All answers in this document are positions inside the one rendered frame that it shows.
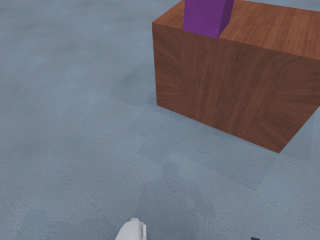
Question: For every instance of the carton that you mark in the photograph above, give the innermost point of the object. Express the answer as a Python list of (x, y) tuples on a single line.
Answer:
[(207, 17)]

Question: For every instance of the pedestal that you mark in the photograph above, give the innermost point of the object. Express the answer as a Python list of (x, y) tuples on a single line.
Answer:
[(258, 81)]

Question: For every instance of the left robot thigh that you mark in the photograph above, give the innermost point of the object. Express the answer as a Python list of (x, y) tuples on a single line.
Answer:
[(133, 230)]

